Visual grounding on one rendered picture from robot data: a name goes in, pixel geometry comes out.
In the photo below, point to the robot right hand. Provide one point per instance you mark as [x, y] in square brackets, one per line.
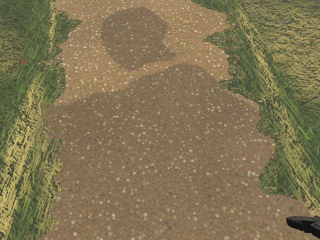
[305, 223]

